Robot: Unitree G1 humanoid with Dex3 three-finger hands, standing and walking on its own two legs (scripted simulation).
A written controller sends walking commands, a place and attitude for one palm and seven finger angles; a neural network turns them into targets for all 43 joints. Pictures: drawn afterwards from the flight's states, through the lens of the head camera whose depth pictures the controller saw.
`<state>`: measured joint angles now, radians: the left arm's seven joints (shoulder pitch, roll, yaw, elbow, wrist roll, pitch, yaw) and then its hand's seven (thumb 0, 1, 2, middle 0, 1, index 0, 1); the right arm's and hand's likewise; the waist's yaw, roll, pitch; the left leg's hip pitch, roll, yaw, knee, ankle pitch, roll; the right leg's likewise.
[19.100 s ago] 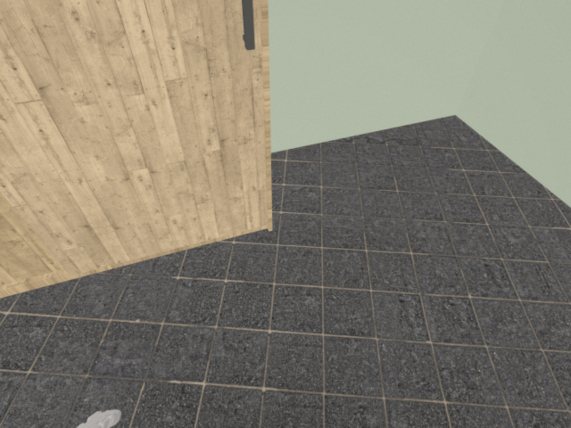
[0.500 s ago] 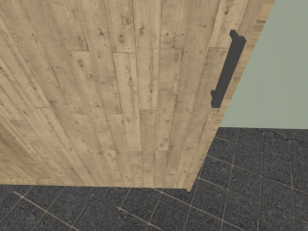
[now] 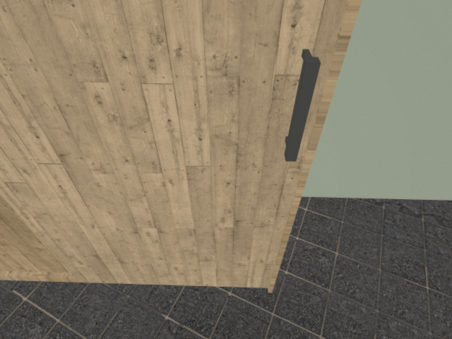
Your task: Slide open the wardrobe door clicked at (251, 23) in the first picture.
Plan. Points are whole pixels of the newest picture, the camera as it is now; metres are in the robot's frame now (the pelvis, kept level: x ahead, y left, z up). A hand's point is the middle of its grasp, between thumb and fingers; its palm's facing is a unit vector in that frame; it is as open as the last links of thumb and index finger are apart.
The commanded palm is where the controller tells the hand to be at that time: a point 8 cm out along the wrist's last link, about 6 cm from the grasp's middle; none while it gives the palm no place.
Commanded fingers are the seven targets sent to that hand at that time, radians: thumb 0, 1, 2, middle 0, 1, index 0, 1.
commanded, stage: look again from close up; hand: right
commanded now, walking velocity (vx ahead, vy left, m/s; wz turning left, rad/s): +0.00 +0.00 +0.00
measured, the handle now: (297, 109) +0.48 -0.10 +0.20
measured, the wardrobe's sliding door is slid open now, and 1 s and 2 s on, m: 0.00 0.00 0.00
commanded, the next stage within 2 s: raise the hand with hooked fingers in 0.78 s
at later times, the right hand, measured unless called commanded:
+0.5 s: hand out of the picture -0.05 -0.21 -0.17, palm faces -0.02 +0.97 -0.23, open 7.4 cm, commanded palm none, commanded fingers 0.00 -0.90 -0.90 0.20 0.30 0.20 0.30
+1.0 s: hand out of the picture +0.08 -0.21 -0.09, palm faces +0.26 +0.94 -0.21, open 7.4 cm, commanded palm +0.06 -0.24 -0.04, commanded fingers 0.00 -0.74 -0.83 0.21 0.41 0.21 0.41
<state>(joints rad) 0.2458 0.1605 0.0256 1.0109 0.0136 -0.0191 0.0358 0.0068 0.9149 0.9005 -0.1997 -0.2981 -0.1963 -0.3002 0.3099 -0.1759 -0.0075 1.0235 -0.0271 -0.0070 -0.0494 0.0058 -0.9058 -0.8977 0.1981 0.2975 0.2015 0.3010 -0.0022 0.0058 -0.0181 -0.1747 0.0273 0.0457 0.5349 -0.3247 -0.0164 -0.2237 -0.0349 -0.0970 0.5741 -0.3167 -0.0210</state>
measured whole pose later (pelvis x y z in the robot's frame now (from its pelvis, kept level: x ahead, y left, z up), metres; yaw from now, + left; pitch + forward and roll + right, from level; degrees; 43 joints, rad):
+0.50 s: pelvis -0.04 -0.03 +0.01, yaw +1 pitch -2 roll +0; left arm 0.31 0.18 0.02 1.05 0.01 0.01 0.01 0.01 0.91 0.90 -0.20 -0.30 -0.20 -0.30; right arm 0.36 -0.18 0.01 1.04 -0.03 0.01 -0.04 0.01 -0.91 -0.90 0.20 0.30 0.20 0.30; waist 0.01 0.00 0.04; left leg -0.22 0.07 0.01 0.47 -0.23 -0.05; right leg -0.24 0.02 -0.14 0.46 -0.20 -0.07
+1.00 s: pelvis -0.04 -0.01 +0.00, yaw -1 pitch -2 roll +0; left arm 0.36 0.18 -0.02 0.92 -0.03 -0.19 0.07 0.02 0.92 0.90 -0.20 -0.30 -0.20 -0.30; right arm 0.47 -0.18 -0.04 0.33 0.10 0.01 -0.13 0.03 -0.91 -0.89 0.20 0.31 0.21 0.31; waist 0.00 0.01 0.01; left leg -0.24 0.06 0.05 0.55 -0.27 -0.02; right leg -0.27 0.00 -0.10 0.51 -0.22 -0.04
